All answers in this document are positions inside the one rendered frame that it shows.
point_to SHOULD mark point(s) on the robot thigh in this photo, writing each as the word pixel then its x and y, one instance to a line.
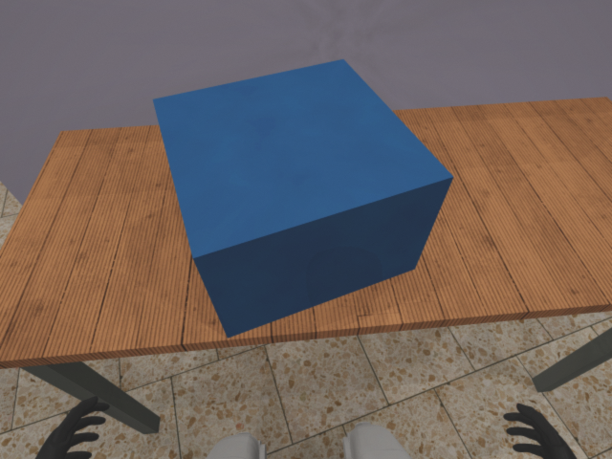
pixel 239 446
pixel 372 442

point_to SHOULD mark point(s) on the carton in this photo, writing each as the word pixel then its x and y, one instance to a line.
pixel 297 188

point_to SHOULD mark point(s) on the left robot hand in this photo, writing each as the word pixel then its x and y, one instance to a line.
pixel 64 437

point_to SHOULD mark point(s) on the robot left thigh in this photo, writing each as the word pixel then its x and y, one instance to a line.
pixel 239 446

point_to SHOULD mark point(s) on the right robot hand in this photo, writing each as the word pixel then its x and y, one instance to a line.
pixel 552 445

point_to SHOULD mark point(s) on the robot right thigh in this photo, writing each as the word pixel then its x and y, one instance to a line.
pixel 372 442

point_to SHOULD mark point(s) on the table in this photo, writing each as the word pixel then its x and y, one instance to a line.
pixel 97 264

